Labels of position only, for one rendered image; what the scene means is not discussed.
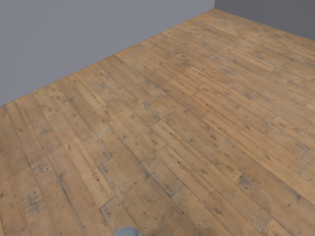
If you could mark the robot left thigh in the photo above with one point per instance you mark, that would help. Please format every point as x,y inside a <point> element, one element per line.
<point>128,231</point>

